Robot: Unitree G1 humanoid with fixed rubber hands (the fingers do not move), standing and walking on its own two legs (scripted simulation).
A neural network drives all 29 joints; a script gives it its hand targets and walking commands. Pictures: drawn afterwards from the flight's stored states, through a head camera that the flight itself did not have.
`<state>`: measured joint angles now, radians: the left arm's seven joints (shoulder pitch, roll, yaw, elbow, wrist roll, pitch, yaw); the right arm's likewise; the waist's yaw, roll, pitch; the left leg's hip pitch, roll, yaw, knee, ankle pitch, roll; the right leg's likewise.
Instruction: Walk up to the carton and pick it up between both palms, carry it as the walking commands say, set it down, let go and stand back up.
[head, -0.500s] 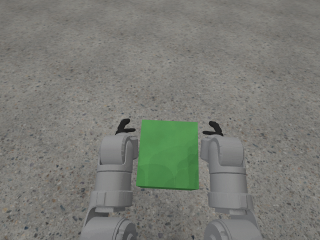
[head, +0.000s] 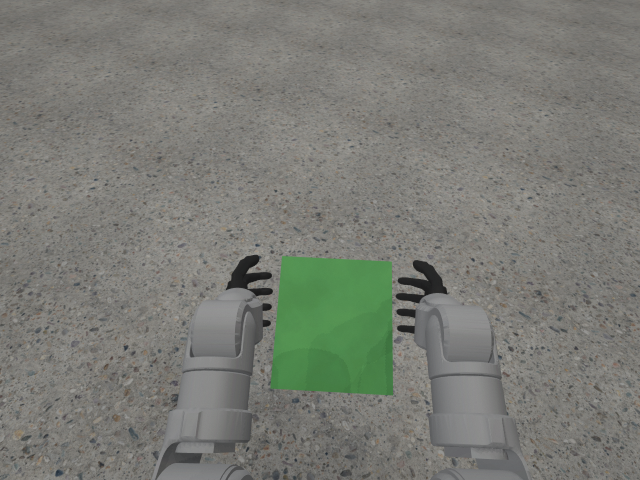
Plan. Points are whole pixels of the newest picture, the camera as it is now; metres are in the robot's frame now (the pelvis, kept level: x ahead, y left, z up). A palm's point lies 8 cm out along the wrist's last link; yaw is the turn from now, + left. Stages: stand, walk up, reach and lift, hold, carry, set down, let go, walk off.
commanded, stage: carry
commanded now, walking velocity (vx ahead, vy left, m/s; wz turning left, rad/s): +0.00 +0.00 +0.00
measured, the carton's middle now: (332, 327) +0.35 +0.00 -0.04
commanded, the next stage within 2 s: hold in 0.38 s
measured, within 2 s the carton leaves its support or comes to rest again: neither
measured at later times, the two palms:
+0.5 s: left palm (238, 323) +0.30 +0.13 +0.04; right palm (427, 323) +0.31 -0.12 +0.05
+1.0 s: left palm (238, 304) +0.31 +0.12 +0.07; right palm (429, 293) +0.34 -0.12 +0.07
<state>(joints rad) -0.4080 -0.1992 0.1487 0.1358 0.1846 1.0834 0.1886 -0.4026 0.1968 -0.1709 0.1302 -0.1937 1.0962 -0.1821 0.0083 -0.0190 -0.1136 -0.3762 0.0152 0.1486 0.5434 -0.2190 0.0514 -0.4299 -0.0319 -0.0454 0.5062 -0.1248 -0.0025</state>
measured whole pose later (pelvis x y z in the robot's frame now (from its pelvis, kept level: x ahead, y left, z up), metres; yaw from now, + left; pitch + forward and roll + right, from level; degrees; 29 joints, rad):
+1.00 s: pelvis +0.02 -0.03 +0.01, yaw +11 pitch -10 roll +0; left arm -0.41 -0.20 0.23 0.44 0.32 0.70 0.02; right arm -0.41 0.20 -0.27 0.39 -0.33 0.75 -0.08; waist -0.07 0.01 0.05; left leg -0.07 -0.03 -0.04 0.42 -0.18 0.02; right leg -0.07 0.02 0.00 0.41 -0.17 -0.01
